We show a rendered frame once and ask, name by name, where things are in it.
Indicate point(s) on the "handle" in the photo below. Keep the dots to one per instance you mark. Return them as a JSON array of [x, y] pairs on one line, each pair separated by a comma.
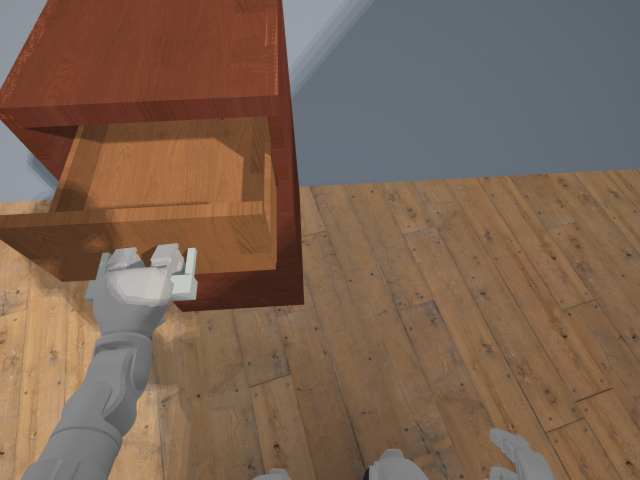
[[185, 286]]

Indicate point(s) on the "robot left hand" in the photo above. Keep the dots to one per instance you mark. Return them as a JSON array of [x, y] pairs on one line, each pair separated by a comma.
[[133, 298]]

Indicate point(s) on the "right robot thigh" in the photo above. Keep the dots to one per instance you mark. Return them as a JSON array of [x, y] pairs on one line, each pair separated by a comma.
[[394, 468]]

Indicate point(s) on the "robot right shin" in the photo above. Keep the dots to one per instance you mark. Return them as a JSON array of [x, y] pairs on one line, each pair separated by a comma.
[[392, 453]]

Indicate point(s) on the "robot right hand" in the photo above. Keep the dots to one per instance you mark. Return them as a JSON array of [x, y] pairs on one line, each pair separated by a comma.
[[529, 465]]

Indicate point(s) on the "left robot forearm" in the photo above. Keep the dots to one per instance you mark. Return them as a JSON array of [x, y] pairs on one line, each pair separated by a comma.
[[88, 438]]

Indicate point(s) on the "cabinet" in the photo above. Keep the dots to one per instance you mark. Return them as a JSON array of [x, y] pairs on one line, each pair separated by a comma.
[[90, 62]]

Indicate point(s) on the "drawer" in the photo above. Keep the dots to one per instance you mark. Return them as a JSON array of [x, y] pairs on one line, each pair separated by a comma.
[[208, 184]]

